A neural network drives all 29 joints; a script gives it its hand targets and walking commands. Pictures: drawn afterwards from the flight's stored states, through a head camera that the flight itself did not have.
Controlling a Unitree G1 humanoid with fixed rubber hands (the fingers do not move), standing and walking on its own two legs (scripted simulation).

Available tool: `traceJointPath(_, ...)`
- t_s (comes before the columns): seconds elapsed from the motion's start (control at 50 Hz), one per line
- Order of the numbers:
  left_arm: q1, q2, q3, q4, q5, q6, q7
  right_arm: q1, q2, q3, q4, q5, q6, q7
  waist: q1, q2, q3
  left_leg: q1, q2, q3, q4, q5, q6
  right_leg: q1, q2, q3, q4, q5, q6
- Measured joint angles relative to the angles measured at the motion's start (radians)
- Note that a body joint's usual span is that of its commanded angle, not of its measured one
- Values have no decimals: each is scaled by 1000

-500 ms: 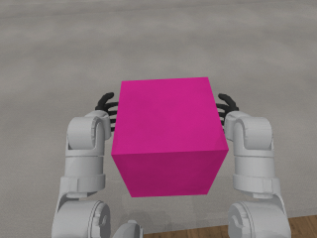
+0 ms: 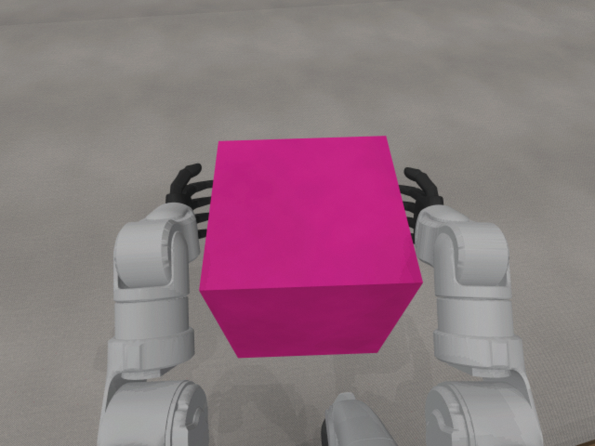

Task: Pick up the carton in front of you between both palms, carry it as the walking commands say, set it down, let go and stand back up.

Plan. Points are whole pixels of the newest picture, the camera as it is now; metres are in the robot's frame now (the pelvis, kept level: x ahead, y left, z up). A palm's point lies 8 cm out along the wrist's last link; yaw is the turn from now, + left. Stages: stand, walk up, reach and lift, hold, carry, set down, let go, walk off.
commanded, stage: carry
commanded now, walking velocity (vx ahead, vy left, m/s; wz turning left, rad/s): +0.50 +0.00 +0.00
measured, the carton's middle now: (305, 256) +0.36 -0.03 +0.04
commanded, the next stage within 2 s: none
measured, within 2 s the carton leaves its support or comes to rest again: neither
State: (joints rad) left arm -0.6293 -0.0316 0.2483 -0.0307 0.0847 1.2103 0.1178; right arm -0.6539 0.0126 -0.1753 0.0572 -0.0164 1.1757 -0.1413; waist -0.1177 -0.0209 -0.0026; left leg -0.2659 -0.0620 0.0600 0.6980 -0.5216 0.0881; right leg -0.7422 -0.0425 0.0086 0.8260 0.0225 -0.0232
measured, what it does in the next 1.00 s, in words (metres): goes down: right foot 0.12 m lower, then left foot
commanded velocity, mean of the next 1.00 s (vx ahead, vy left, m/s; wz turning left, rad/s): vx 0.50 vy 0.00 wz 0.00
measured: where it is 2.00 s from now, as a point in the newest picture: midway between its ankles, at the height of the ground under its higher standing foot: (282, 189)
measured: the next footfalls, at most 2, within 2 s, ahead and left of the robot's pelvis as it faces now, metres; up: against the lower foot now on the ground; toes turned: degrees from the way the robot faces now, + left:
right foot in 0.16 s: +0.31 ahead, -0.09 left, -0.12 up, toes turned -4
left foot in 0.62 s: +0.64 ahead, +0.05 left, -0.12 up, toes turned +6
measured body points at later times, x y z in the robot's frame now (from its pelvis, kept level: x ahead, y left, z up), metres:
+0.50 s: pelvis +0.34 -0.04 -0.11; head +0.41 -0.04 +0.33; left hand +0.69 +0.14 -0.07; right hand +0.71 -0.17 -0.07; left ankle +0.47 +0.10 -0.76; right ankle +0.27 -0.09 -0.83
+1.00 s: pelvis +0.68 -0.03 -0.08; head +0.68 -0.01 +0.37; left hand +1.00 +0.11 +0.01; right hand +0.98 -0.19 +0.02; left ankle +0.60 +0.05 -0.83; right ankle +0.78 -0.18 -0.78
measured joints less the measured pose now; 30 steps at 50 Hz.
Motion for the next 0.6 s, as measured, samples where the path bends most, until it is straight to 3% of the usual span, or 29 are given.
traceJointPath(0.08,-5,-8,13,14,20,9,-1,-21,-6,-1,52,6,-9,4,-15,-32,-41,88,-18,-12,93,-161,-16,89,11,-41,-294,317,-23)
traceJointPath(0.12,-12,-8,11,45,27,11,-1,-30,-18,4,87,7,-7,10,-1,-40,-64,134,-28,-8,181,-249,-25,168,17,-74,-381,368,-34)
traceJointPath(0.14,-18,-6,7,65,29,12,-1,-33,-25,7,104,8,-5,13,14,-47,-70,148,-30,1,260,-255,-52,226,16,-91,-424,364,-38)
traceJointPath(0.16,-28,-6,4,89,32,12,-1,-36,-35,9,119,8,-1,16,31,-47,-78,143,-29,8,373,-189,-61,289,17,-99,-446,276,-47)
traceJointPath(0.2,-57,-5,-4,146,39,1,-2,-62,-58,10,160,14,1,18,72,4,-89,60,3,-15,630,-149,-57,315,58,-101,-343,-140,-84)
traceJointPath(0.22,-67,-1,-9,177,35,-10,-3,-68,-65,9,178,15,0,18,93,31,-80,-4,14,-44,728,-135,-59,285,81,-109,-261,-218,-91)
traceJointPath(0.26,-57,5,-20,220,21,-13,-2,-49,-61,9,189,5,16,17,126,49,-59,-137,30,-79,816,-34,-55,264,99,-124,-174,-251,-98)
traceJointPath(0.34,1,14,-35,203,-28,-16,13,-1,-25,4,141,-31,43,13,164,53,13,-369,88,-83,688,88,-62,301,111,-132,-150,-325,-111)
traceJointPath(0.44,52,-4,-38,157,-46,-81,20,69,22,-30,51,-61,-4,12,193,41,68,-548,128,-60,504,189,-61,386,117,-124,-189,-393,-108)
traceJointPath(0.52,94,-20,-47,143,-50,-143,20,139,50,-45,2,-68,-62,13,206,25,64,-549,113,-29,262,322,-49,491,114,-101,-250,-449,-91)
traceJointPath(0.6,128,-20,-62,128,-59,-182,20,189,59,-32,-24,-67,-108,13,184,20,37,-388,64,50,-111,493,-31,617,105,-90,-277,-513,-63)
